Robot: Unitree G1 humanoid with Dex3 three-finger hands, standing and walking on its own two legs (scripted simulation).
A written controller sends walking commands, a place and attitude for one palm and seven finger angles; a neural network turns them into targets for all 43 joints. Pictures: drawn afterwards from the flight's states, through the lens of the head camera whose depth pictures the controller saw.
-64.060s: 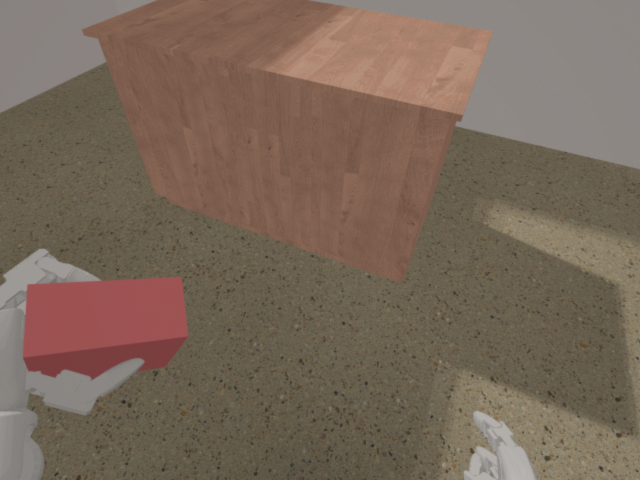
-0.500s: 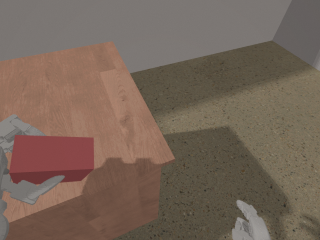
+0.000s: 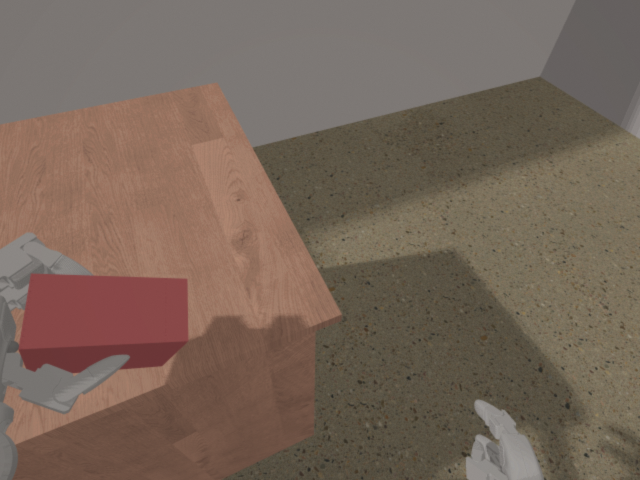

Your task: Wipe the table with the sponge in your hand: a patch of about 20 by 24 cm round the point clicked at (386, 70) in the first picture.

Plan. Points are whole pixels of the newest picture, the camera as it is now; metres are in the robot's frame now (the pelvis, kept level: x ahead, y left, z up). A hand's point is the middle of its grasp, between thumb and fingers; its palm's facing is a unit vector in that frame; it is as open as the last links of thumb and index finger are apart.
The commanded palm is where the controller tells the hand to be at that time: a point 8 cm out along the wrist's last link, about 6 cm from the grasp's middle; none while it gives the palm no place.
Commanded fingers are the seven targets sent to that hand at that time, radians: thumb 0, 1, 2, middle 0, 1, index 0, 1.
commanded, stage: shuffle to correct the standing spot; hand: left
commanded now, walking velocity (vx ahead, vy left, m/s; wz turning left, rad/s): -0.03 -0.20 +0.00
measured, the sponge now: (130, 327) +0.23 +0.20 +0.14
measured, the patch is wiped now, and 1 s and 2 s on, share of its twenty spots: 0.00 0.00 0.00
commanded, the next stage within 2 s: come to a stop and stand still in 0.02 s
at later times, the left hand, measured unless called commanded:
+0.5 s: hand (50, 340) +0.21 +0.25 +0.16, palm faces +0.26 -0.87 -0.42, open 9.9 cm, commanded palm +0.16 +0.30 +0.18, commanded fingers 0.00 0.10 1.30 -1.20 -1.60 -1.20 -1.60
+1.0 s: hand out of the picture +0.21 +0.34 +0.17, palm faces +0.38 -0.86 -0.35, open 9.9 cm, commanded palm +0.15 +0.37 +0.18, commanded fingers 0.00 0.10 1.30 -1.20 -1.60 -1.20 -1.60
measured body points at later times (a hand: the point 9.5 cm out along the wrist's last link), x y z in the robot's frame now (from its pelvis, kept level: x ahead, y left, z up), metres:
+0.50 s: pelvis -0.01 +0.02 +0.00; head +0.01 +0.03 +0.45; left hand +0.19 +0.29 +0.18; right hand +0.13 -0.22 -0.08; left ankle -0.01 +0.15 -0.73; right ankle +0.00 -0.04 -0.74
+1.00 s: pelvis -0.01 +0.09 +0.01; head +0.00 +0.12 +0.46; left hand +0.18 +0.39 +0.19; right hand +0.18 -0.12 -0.05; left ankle +0.00 +0.15 -0.74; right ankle +0.00 -0.04 -0.74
